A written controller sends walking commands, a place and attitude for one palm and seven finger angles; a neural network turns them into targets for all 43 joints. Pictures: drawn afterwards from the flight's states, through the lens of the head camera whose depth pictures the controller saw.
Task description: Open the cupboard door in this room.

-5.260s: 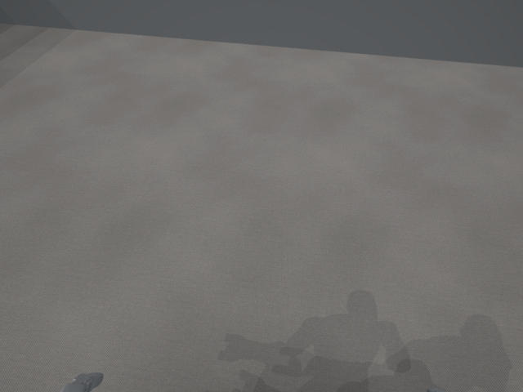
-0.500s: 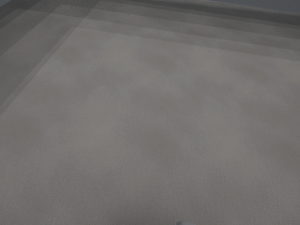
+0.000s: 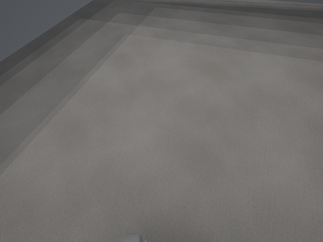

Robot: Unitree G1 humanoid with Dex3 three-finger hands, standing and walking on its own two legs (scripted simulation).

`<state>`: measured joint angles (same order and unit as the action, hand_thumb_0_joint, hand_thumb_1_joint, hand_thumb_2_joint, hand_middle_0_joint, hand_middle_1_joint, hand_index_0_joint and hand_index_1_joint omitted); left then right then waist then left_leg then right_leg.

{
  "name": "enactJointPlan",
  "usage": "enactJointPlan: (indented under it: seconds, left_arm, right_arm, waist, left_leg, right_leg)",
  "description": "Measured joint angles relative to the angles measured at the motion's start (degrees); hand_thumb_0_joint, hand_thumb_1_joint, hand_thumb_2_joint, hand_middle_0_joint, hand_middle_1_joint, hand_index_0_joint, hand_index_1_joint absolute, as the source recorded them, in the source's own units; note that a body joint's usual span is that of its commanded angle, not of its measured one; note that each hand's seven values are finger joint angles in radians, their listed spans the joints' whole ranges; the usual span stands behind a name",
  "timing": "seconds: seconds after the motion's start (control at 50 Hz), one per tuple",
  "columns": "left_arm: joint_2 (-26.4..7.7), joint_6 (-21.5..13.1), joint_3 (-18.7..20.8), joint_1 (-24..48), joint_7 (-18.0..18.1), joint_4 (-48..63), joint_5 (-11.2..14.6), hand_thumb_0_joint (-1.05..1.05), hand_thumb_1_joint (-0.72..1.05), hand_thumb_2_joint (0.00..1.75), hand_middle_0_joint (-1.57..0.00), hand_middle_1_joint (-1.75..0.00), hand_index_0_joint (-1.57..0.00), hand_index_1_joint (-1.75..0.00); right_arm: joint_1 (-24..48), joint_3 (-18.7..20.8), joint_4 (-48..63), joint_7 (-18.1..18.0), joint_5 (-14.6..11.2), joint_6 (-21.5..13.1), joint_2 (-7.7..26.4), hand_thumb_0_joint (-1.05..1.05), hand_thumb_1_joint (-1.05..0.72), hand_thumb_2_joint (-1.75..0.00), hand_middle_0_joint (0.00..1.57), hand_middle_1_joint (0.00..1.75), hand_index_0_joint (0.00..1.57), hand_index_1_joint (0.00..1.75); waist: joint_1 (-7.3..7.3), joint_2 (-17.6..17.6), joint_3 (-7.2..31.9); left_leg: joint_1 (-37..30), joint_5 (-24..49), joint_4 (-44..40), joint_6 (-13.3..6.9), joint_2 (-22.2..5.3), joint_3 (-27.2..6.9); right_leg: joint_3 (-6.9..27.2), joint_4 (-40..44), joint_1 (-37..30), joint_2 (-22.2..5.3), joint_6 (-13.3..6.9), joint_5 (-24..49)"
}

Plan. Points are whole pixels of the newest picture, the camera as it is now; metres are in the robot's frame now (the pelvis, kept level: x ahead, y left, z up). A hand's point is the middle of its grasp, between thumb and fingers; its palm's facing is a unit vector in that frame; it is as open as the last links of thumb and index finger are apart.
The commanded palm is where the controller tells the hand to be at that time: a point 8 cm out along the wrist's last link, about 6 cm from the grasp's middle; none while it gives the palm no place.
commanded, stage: turn or walk to find it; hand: left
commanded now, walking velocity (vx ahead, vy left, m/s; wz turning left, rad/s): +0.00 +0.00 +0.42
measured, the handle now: out of the picture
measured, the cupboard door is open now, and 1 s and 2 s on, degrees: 0 0 0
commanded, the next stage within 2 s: none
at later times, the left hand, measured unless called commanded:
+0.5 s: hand out of the picture +0.00 +0.27 -0.17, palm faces +0.23 -0.94 -0.25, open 7.4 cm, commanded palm none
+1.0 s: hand out of the picture -0.09 +0.22 -0.17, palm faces +0.44 -0.86 -0.24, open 7.4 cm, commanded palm none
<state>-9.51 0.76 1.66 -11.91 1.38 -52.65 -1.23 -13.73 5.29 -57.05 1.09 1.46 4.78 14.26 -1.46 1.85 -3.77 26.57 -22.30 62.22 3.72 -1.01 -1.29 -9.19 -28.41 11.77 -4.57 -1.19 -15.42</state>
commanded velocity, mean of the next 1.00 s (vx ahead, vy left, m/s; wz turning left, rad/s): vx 0.00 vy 0.00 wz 0.42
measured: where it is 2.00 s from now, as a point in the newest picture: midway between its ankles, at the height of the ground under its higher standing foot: outside the picture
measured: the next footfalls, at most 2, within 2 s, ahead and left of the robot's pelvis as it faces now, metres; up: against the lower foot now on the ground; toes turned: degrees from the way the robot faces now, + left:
left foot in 0.20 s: +0.01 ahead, +0.15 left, +0.00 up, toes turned +10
right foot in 0.64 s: +0.03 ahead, -0.08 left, +0.00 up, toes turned +12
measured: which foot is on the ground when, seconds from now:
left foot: up 0.00-0.18, down 0.20-0.64, up 0.66-1.00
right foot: down 0.00-0.20, up 0.22-0.62, down 0.64-1.00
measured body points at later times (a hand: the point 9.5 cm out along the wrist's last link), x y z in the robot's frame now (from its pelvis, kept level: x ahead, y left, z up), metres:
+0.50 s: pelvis -0.03 +0.05 +0.00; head +0.00 +0.06 +0.45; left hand -0.01 +0.32 -0.15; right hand +0.10 -0.18 -0.14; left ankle -0.03 +0.15 -0.74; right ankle -0.01 -0.10 -0.69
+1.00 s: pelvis -0.05 +0.02 +0.00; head -0.02 +0.03 +0.44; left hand -0.11 +0.26 -0.15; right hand +0.10 -0.20 -0.16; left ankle -0.13 +0.14 -0.71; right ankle -0.01 -0.09 -0.74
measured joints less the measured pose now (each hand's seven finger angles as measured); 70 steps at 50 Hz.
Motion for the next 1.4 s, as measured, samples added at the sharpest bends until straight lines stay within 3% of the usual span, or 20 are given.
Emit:
enactJointPlan:
  seconds: [0.12,0.18,0.2,0.26,0.34,0.5,0.58,0.62,0.66,0.7,0.76,0.82,0.88,0.98,1.02,1.06,1.12,1.2,1.28,1.4]
  left_arm:
    - [-1.3,0.1,0.5,-1.3,-0.3,-1.3,-0.4,0.0,0.9,0.9,-0.2,-0.3,-0.21,-0.3]
    - [-2.7,0.7,1.1,-2.2,-0.3,-2.1,-0.2,0.0,0.9,0.9,-0.2,-0.3,-0.21,-0.3]
    - [-3.2,1.1,1.4,-2.5,-0.4,-2.3,0.1,0.0,0.9,0.9,-0.2,-0.3,-0.21,-0.3]
    - [-5.0,3.2,2.1,-2.5,-0.1,-3.5,0.2,0.01,0.9,0.9,-0.2,-0.3,-0.2,-0.3]
    - [-5.8,3.6,2.5,-1.6,-0.5,-4.1,0.2,0.01,0.91,0.9,-0.2,-0.3,-0.2,-0.3]
    - [-4.4,2.7,2.0,1.0,-0.6,-1.8,0.5,0.01,0.91,0.9,-0.19,-0.3,-0.2,-0.3]
    - [-3.1,2.1,1.5,2.6,-0.5,-0.5,0.8,0.01,0.91,0.9,-0.19,-0.3,-0.2,-0.3]
    - [-2.5,1.4,1.1,3.0,-0.4,0.3,0.9,0.01,0.91,0.9,-0.2,-0.3,-0.2,-0.3]
    - [-1.6,0.4,0.8,3.1,-0.2,0.7,0.5,0.0,0.91,0.9,-0.2,-0.3,-0.2,-0.3]
    - [-0.7,0.1,0.3,2.7,-0.2,1.1,0.3,0.0,0.91,0.9,-0.2,-0.3,-0.2,-0.3]
    - [0.1,0.1,0.1,1.6,-0.1,1.1,0.3,0.0,0.9,0.9,-0.2,-0.3,-0.2,-0.3]
    - [0.3,0.2,0.1,0.9,0.0,0.4,0.2,0.0,0.9,0.9,-0.2,-0.3,-0.2,-0.3]
    - [0.2,0.1,0.1,0.4,0.0,-0.2,0.0,0.0,0.9,0.9,-0.2,-0.3,-0.21,-0.3]
    - [-0.9,-0.1,0.4,-0.6,-0.3,-1.1,-0.4,0.0,0.9,0.9,-0.2,-0.3,-0.21,-0.3]
    - [-1.7,0.1,0.7,-1.1,-0.4,-1.7,-0.4,0.0,0.9,0.9,-0.2,-0.3,-0.21,-0.3]
    - [-2.7,0.6,1.1,-1.8,-0.4,-2.2,0.0,0.0,0.9,0.9,-0.2,-0.3,-0.21,-0.3]
    - [-4.8,2.6,2.0,-2.0,-0.1,-3.3,0.2,0.0,0.9,0.9,-0.2,-0.3,-0.2,-0.3]
    - [-5.7,3.5,2.4,-1.3,-0.4,-4.4,0.3,0.01,0.91,0.9,-0.2,-0.3,-0.2,-0.3]
    - [-5.6,2.9,2.3,-0.4,-0.7,-3.4,0.4,0.01,0.91,0.9,-0.19,-0.3,-0.2,-0.3]
    - [-4.2,2.6,1.8,1.9,-0.5,-1.5,0.6,0.01,0.91,0.9,-0.19,-0.3,-0.2,-0.3]
  right_arm:
    - [2.0,-0.9,-0.4,-0.2,-0.5,-0.2,-0.6,0.01,-0.91,-0.9,0.2,0.3,0.2,0.3]
    - [3.0,-1.4,0.8,-0.2,-0.7,-1.3,-0.8,0.01,-0.91,-0.9,0.2,0.3,0.2,0.3]
    - [3.3,-1.4,1.2,-0.2,-0.5,-1.9,-0.9,0.01,-0.91,-0.9,0.2,0.3,0.2,0.3]
    - [4.6,-2.0,2.0,-0.5,-0.2,-3.0,-2.4,0.0,-0.91,-0.9,0.2,0.3,0.2,0.3]
    - [4.7,-2.7,2.5,-1.2,-0.1,-3.4,-3.4,0.0,-0.91,-0.9,0.2,0.3,0.2,0.3]
    - [4.0,-2.7,2.7,-1.2,0.0,-3.3,-3.6,0.0,-0.9,-0.9,0.2,0.3,0.21,0.3]
    - [3.1,-2.1,2.6,-1.1,0.2,-2.7,-3.0,0.0,-0.9,-0.9,0.2,0.3,0.21,0.3]
    - [2.3,-1.8,2.4,-1.0,0.1,-2.4,-2.6,0.0,-0.9,-0.9,0.2,0.3,0.21,0.3]
    - [1.7,-1.2,2.2,-0.9,-0.3,-2.0,-1.8,0.0,-0.9,-0.9,0.2,0.3,0.21,0.3]
    - [1.2,-0.6,1.7,-0.8,-0.2,-1.1,-1.2,0.0,-0.9,-0.9,0.2,0.3,0.21,0.3]
    - [0.7,0.0,0.9,-0.3,0.1,-0.3,-0.5,0.01,-0.91,-0.9,0.2,0.3,0.2,0.3]
    - [0.2,0.2,0.5,0.0,0.1,-0.2,-0.1,0.01,-0.91,-0.9,0.2,0.3,0.2,0.3]
    - [0.0,0.0,0.0,0.0,0.0,0.0,-0.2,0.01,-0.91,-0.9,0.2,0.3,0.2,0.3]
    - [1.6,-0.8,-0.5,-0.2,-0.4,-0.2,-0.6,0.01,-0.91,-0.9,0.2,0.3,0.2,0.3]
    - [2.6,-1.2,-0.1,-0.3,-0.6,-0.7,-0.8,0.01,-0.91,-0.9,0.2,0.3,0.2,0.3]
    - [3.3,-1.5,0.7,-0.3,-0.6,-1.5,-0.9,0.01,-0.91,-0.9,0.2,0.3,0.2,0.3]
    - [4.7,-1.9,1.6,-0.4,-0.3,-2.8,-2.2,0.01,-0.91,-0.9,0.2,0.3,0.2,0.3]
    - [5.0,-2.6,2.4,-1.3,-0.2,-3.5,-3.1,0.0,-0.91,-0.9,0.2,0.3,0.2,0.3]
    - [4.9,-3.0,2.5,-1.4,-0.3,-3.7,-3.4,0.0,-0.9,-0.9,0.2,0.3,0.21,0.3]
    - [3.9,-2.5,2.7,-1.2,0.0,-3.2,-3.3,0.0,-0.9,-0.9,0.2,0.3,0.21,0.3]
  waist:
    - [1.64,-2.3,-1.1]
    - [1.97,-3.1,-1.0]
    - [2.0,-3.5,-0.8]
    - [2.72,-5.3,-0.9]
    - [2.45,-4.6,-0.2]
    - [1.34,-2.5,0.3]
    - [0.27,-1.3,0.4]
    - [0.04,-0.8,0.7]
    - [0.06,0.5,0.6]
    - [-0.03,1.2,0.7]
    - [-0.01,1.4,0.6]
    - [-0.32,1.0,0.3]
    - [-0.09,0.0,-0.1]
    - [1.42,-1.8,-1.1]
    - [1.84,-2.5,-1.4]
    - [1.91,-2.9,-1.2]
    - [2.62,-5.3,-1.4]
    - [2.51,-4.6,-0.7]
    - [2.45,-3.7,-0.2]
    - [1.14,-2.2,0.1]
  left_leg:
    - [-6.3,-3.4,-14.6,0.0,-1.2,3.0]
    - [-11.2,2.7,-26.5,-0.9,-0.9,4.8]
    - [-11.6,5.7,-28.5,-2.2,-0.6,4.8]
    - [-10.8,3.8,-26.8,-5.1,0.5,5.2]
    - [-12.1,6.3,-31.4,-5.7,0.9,3.6]
    - [-12.4,10.2,-36.0,-6.0,2.5,0.3]
    - [-10.9,10.5,-34.8,-5.2,3.3,-1.5]
    - [-9.5,10.2,-33.2,-4.6,3.9,-2.5]
    - [-7.3,6.9,-28.7,-3.7,4.1,-3.4]
    - [-3.6,-0.7,-18.2,-3.0,4.5,-3.2]
    - [0.9,-0.7,-2.7,-2.0,3.6,-1.8]
    - [1.8,1.1,2.6,-0.8,1.5,-0.6]
    - [-0.1,-0.1,-0.5,0.0,-0.1,0.2]
    - [-5.9,-3.5,-13.7,0.0,-1.1,2.6]
    - [-8.5,-2.1,-19.9,-0.3,-0.9,3.8]
    - [-11.8,3.8,-28.1,-1.4,-0.7,4.9]
    - [-11.2,3.7,-27.3,-5.0,0.8,5.3]
    - [-12.4,5.7,-31.3,-5.7,1.1,3.7]
    - [-13.6,8.5,-35.2,-6.1,1.8,2.2]
    - [-12.7,10.0,-35.9,-5.7,2.9,-0.5]
  right_leg:
    - [-2.5,-2.4,1.2,-2.5,1.3,-0.8]
    - [-3.8,-6.2,3.0,-3.9,2.7,-2.4]
    - [-3.7,-8.8,4.5,-4.5,3.2,-3.4]
    - [2.1,-21.9,9.9,-3.5,4.3,-12.9]
    - [5.3,-31.4,13.8,-1.4,5.0,-9.8]
    - [7.2,-23.7,11.4,0.6,5.7,-9.4]
    - [7.3,-15.1,7.8,2.0,5.2,-8.9]
    - [6.9,-7.4,4.6,2.6,4.8,-4.6]
    - [5.7,-3.3,2.8,3.0,1.5,-1.5]
    - [4.3,-3.7,2.6,2.5,0.0,-1.9]
    - [2.7,-1.7,1.1,1.7,-0.2,-1.2]
    - [1.0,-0.4,0.2,0.9,-0.2,-0.5]
    - [-0.4,-0.2,0.0,-0.2,0.0,-0.5]
    - [-2.4,-2.1,1.0,-2.3,1.0,-1.2]
    - [-3.3,-3.8,1.8,-3.2,1.8,-1.9]
    - [-4.3,-6.9,3.1,-4.1,2.8,-3.3]
    - [0.7,-18.4,8.1,-4.0,4.2,-11.6]
    - [4.9,-31.1,13.2,-1.5,5.0,-10.6]
    - [6.5,-31.2,13.9,-0.8,5.8,-8.2]
    - [7.5,-22.6,11.0,0.7,5.8,-9.5]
